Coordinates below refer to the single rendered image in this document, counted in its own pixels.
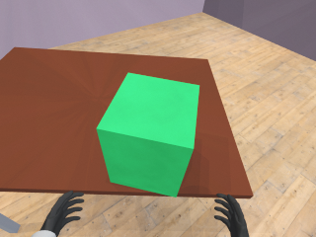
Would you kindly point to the robot left hand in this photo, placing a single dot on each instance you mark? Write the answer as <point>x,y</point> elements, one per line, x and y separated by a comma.
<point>57,219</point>

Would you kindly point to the table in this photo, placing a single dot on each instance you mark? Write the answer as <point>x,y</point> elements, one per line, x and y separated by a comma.
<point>52,101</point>

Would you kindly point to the robot right hand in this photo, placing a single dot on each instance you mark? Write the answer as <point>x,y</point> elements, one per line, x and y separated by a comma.
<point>236,222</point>

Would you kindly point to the carton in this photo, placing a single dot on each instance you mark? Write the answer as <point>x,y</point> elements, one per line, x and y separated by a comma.
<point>147,134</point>

